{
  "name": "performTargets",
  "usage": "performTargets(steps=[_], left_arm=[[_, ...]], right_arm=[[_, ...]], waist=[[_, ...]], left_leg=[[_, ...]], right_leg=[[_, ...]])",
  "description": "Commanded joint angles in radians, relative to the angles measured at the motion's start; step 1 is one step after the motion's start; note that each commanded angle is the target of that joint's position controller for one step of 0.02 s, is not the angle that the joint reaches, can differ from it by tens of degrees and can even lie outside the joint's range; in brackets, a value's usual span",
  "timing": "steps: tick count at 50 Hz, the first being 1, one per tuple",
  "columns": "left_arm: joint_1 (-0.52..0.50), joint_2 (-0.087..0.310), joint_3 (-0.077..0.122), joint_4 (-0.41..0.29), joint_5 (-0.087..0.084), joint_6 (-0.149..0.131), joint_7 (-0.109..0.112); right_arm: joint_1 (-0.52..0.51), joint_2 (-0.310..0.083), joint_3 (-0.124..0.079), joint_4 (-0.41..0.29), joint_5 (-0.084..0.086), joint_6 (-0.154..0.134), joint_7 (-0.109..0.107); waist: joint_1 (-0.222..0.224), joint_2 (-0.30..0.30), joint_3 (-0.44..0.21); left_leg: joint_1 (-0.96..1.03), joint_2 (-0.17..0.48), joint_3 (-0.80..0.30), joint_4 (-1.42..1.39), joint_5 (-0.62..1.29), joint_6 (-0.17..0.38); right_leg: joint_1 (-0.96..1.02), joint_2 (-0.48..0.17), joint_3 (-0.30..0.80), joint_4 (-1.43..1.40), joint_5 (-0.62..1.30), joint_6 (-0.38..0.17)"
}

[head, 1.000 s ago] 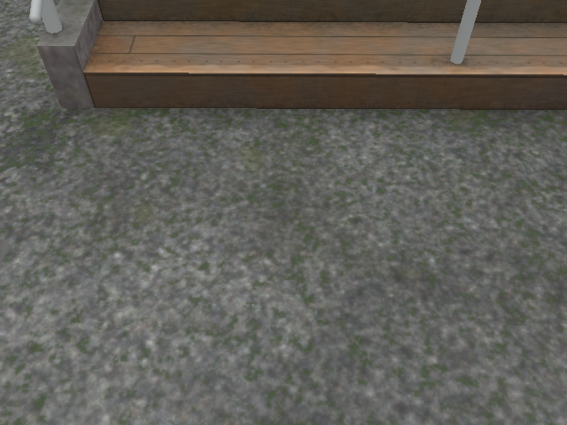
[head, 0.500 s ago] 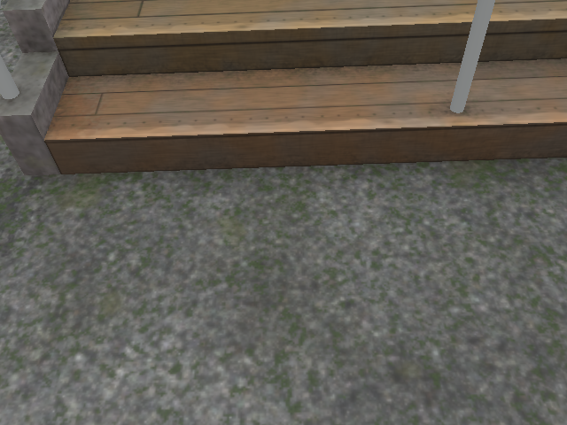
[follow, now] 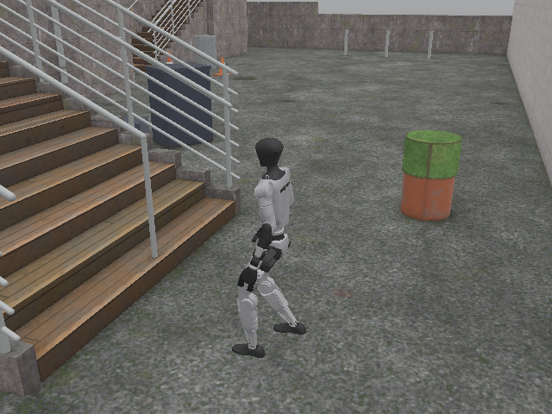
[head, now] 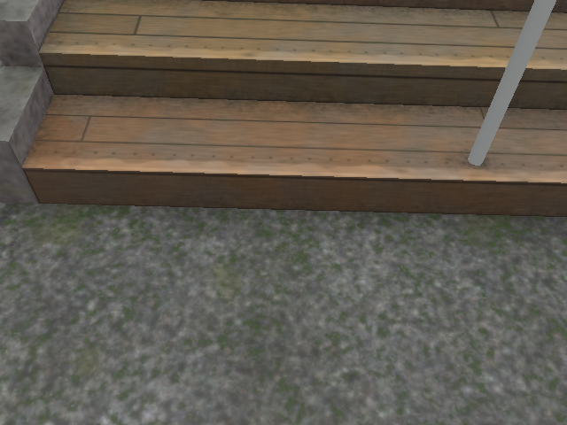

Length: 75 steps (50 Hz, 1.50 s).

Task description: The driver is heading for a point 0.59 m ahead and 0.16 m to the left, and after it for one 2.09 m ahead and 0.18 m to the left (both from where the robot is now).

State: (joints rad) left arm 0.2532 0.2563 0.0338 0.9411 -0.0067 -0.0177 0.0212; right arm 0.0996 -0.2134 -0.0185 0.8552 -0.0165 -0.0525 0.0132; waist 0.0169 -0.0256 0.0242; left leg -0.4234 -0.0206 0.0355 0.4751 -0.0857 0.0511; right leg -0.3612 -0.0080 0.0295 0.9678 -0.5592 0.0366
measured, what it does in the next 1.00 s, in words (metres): walks ahead, turning left: right foot, then right foot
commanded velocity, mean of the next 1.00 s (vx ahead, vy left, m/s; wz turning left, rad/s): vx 0.21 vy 0.00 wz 0.32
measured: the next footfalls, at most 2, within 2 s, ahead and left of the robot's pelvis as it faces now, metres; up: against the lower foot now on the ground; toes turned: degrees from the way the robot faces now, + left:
right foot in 0.16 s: +0.07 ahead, -0.15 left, +0.00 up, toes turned +0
right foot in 0.96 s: +0.41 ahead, -0.06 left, +0.00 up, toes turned +25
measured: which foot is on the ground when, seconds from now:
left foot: down 0.00-0.96, up 0.98-1.00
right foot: up 0.00-0.14, down 0.16-0.48, up 0.50-0.94, down 0.96-1.00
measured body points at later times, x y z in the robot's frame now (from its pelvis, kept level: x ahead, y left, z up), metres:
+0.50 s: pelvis +0.06 +0.00 -0.01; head +0.08 +0.02 +0.43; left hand +0.08 +0.29 -0.15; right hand +0.20 -0.26 -0.13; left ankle +0.08 +0.08 -0.73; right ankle +0.03 -0.15 -0.73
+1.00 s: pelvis +0.26 +0.01 +0.00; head +0.28 +0.01 +0.45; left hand +0.38 +0.32 -0.08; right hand +0.38 -0.26 -0.13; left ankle +0.09 +0.08 -0.71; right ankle +0.37 -0.07 -0.73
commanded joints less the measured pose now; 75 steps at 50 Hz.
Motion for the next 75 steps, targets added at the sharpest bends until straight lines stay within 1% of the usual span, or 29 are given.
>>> performTargets(steps=[1,7,9,10,13,19,22,24,25,26,27,30,38,44,47,48,49,50,51,52,55,60,66,69,71,72,73,74,75], left_arm=[[0.104,0.053,0.019,-0.009,0.006,0.035,0.028],[0.099,0.039,0.021,0.024,0.028,0.037,0.023],[0.077,0.090,0.025,0.008,0.035,0.034,0.025],[0.051,0.137,0.040,0.025,0.021,0.030,0.025],[0.001,0.124,0.048,0.008,0.020,0.004,0.039],[0.014,0.151,0.077,-0.031,0.006,-0.007,0.075],[-0.022,0.173,0.089,-0.060,-0.014,-0.010,0.076],[-0.040,0.153,0.085,-0.070,-0.010,-0.011,0.057],[-0.088,0.085,0.067,-0.122,-0.004,-0.018,0.046],[-0.211,0.079,0.057,-0.188,-0.005,-0.042,0.037],[-0.193,0.104,0.064,-0.180,-0.019,-0.065,0.023],[-0.132,0.125,0.073,-0.132,0.010,-0.098,0.008],[-0.308,0.057,0.048,-0.194,0.003,-0.105,-0.016],[-0.351,0.105,0.050,-0.239,-0.012,-0.125,-0.033],[-0.208,0.143,0.067,-0.203,0.000,-0.138,-0.031],[-0.071,0.183,0.081,-0.179,0.010,-0.141,-0.025],[0.085,0.268,0.103,-0.153,0.025,-0.135,-0.023],[0.142,0.260,0.105,-0.117,0.012,-0.126,-0.039],[0.094,0.175,0.082,-0.130,-0.006,-0.124,-0.042],[0.034,0.137,0.070,-0.144,-0.007,-0.116,-0.041],[-0.046,0.095,0.047,-0.155,0.015,-0.105,-0.041],[0.012,0.151,0.056,-0.123,-0.001,-0.104,-0.033],[0.147,0.165,0.048,-0.069,-0.015,-0.075,-0.022],[0.145,0.188,0.053,-0.067,-0.017,-0.053,-0.012],[0.104,0.184,0.050,-0.092,-0.013,-0.052,-0.006],[0.076,0.135,0.033,-0.136,0.009,-0.059,-0.003],[0.289,0.027,-0.001,-0.115,0.004,-0.060,-0.007],[0.301,0.133,0.022,-0.097,-0.018,-0.054,-0.004],[0.195,0.177,0.042,-0.123,-0.037,-0.042,0.000]], right_arm=[[-0.052,-0.137,-0.033,-0.048,-0.014,0.009,-0.011],[-0.021,-0.111,-0.026,-0.001,0.014,0.022,-0.028],[0.016,-0.104,-0.024,0.019,0.008,0.024,-0.026],[0.035,-0.101,-0.029,0.016,0.014,0.027,-0.030],[-0.006,-0.133,-0.044,-0.005,0.019,0.036,-0.044],[0.023,-0.108,-0.062,-0.047,0.016,0.057,-0.024],[0.041,-0.093,-0.066,-0.061,0.029,0.066,-0.009],[0.139,-0.113,-0.084,-0.028,0.042,0.064,-0.006],[0.227,-0.216,-0.116,-0.014,0.041,0.054,-0.014],[0.356,-0.272,-0.118,-0.011,0.031,0.022,0.002],[0.328,-0.235,-0.099,-0.021,0.012,-0.008,0.002],[0.183,-0.179,-0.080,-0.085,0.032,-0.031,-0.008],[0.278,-0.205,-0.091,-0.078,0.038,-0.010,-0.042],[0.288,-0.199,-0.094,-0.079,0.044,0.000,-0.037],[0.283,-0.161,-0.083,-0.085,0.036,0.002,-0.036],[0.258,-0.123,-0.068,-0.101,0.024,-0.002,-0.032],[0.308,-0.080,-0.055,-0.123,0.032,-0.014,-0.033],[0.373,-0.096,-0.052,-0.127,0.052,-0.026,-0.034],[0.317,-0.180,-0.070,-0.116,0.063,-0.030,-0.031],[0.242,-0.192,-0.072,-0.125,0.053,-0.031,-0.028],[0.183,-0.155,-0.069,-0.143,0.028,-0.031,-0.017],[0.074,-0.104,-0.046,-0.186,0.017,-0.032,-0.013],[-0.126,-0.086,-0.033,-0.251,0.022,-0.050,0.014],[-0.100,-0.134,-0.050,-0.252,0.014,-0.061,0.023],[0.069,-0.200,-0.076,-0.204,-0.003,-0.065,0.008],[0.201,-0.277,-0.092,-0.186,-0.031,-0.067,-0.005],[0.219,-0.305,-0.093,-0.192,-0.032,-0.043,-0.005],[0.213,-0.244,-0.083,-0.216,-0.011,-0.022,-0.005],[0.158,-0.201,-0.071,-0.215,0.001,-0.012,-0.010]], waist=[[0.029,0.162,-0.107],[0.036,0.137,-0.100],[0.005,0.064,-0.018],[-0.033,-0.069,0.025],[-0.023,-0.108,0.040],[-0.003,-0.155,-0.035],[-0.008,-0.113,-0.051],[-0.047,-0.015,-0.040],[-0.062,0.240,-0.003],[-0.146,0.357,-0.028],[-0.111,0.235,-0.035],[-0.030,0.056,-0.038],[-0.076,0.122,-0.010],[-0.082,0.153,-0.006],[-0.011,0.175,-0.059],[0.057,0.135,-0.151],[0.073,-0.090,-0.274],[0.057,-0.291,-0.284],[0.060,-0.169,-0.146],[0.049,-0.091,-0.056],[-0.008,-0.060,-0.006],[0.008,-0.041,0.010],[0.065,-0.047,0.034],[0.020,-0.080,-0.013],[-0.077,-0.068,-0.120],[-0.124,0.046,-0.260],[-0.056,0.322,-0.460],[-0.089,0.245,-0.538],[-0.086,0.186,-0.392]], left_leg=[[0.055,0.227,-0.246,-0.234,-0.021,0.158],[-0.015,0.167,-0.182,-0.233,-0.395,0.083],[-0.022,0.109,-0.149,-0.181,-0.451,0.005],[0.049,0.045,-0.077,-0.140,-0.355,-0.016],[0.077,0.019,-0.056,-0.010,-0.194,0.001],[-0.076,0.011,-0.022,0.281,-0.232,0.019],[-0.021,0.021,0.013,0.249,-0.317,0.040],[0.198,0.002,-0.018,0.112,-0.324,0.084],[0.312,0.163,-0.395,-0.107,-0.574,0.191],[0.462,0.333,-0.866,-0.325,-0.628,0.332],[0.490,0.371,-0.871,-0.302,-0.573,0.320],[0.393,0.266,-0.600,-0.256,-0.340,0.214],[0.294,0.155,-0.376,-0.277,-0.091,0.180],[0.270,0.179,-0.440,-0.212,-0.119,0.156],[0.279,0.141,-0.426,-0.076,0.034,0.118],[0.198,0.092,-0.366,0.121,0.068,0.085],[-0.088,-0.034,-0.230,0.449,-0.110,0.008],[-0.305,-0.063,-0.212,0.656,-0.500,-0.013],[-0.398,-0.006,-0.244,0.753,-0.440,-0.006],[-0.399,0.037,-0.209,0.755,-0.351,0.001],[-0.288,0.122,-0.148,0.634,-0.209,-0.002],[-0.293,0.137,-0.089,0.396,-0.021,-0.040],[-0.133,0.050,-0.039,0.086,0.173,-0.043],[-0.034,0.021,-0.068,0.007,0.133,-0.012],[0.256,0.036,-0.063,-0.061,0.301,0.036],[0.552,0.214,-0.203,0.048,0.679,0.094],[0.853,0.515,-0.487,0.095,0.909,0.268],[0.796,0.484,-0.530,0.033,0.688,0.264],[0.685,0.425,-0.408,-0.009,0.549,0.226]], right_leg=[[0.024,-0.047,0.005,-0.087,0.079,0.020],[0.229,-0.021,-0.042,-0.436,0.356,-0.030],[0.167,-0.100,0.038,-0.543,0.282,-0.076],[0.026,-0.085,0.041,-0.573,0.086,-0.093],[-0.002,-0.093,0.043,-0.620,0.110,-0.073],[0.161,-0.312,0.168,-0.558,0.511,-0.192],[0.140,-0.339,0.153,-0.535,0.349,-0.180],[-0.038,-0.248,0.043,-0.416,0.029,-0.117],[-0.287,-0.073,-0.153,-0.104,-0.026,-0.022],[-0.506,0.051,-0.042,0.152,-0.091,-0.013],[-0.576,-0.008,0.072,0.261,-0.021,-0.048],[-0.482,-0.083,0.092,0.150,0.237,-0.083],[-0.263,0.001,0.030,-0.365,0.513,0.002],[-0.098,0.015,0.031,-0.486,0.515,-0.008],[0.114,0.013,0.001,-0.554,0.468,-0.069],[0.315,-0.083,0.090,-0.534,0.439,-0.127],[0.635,-0.267,0.411,-0.573,0.300,-0.250],[0.708,-0.389,0.742,-0.700,0.082,-0.329],[0.612,-0.368,0.684,-0.717,-0.022,-0.303],[0.495,-0.323,0.535,-0.725,0.056,-0.268],[0.282,-0.229,0.329,-0.798,0.302,-0.242],[0.241,-0.194,0.168,-0.850,0.537,-0.258],[0.244,-0.167,0.089,-0.773,0.749,-0.213],[0.322,-0.182,0.133,-0.647,0.858,-0.166],[0.260,-0.112,0.109,-0.447,0.919,-0.109],[0.059,-0.036,0.073,-0.188,0.627,-0.064],[-0.223,0.066,0.030,0.169,-0.146,-0.009],[-0.237,0.031,0.121,0.281,-0.165,-0.004],[-0.314,-0.006,0.085,0.309,-0.095,0.004]])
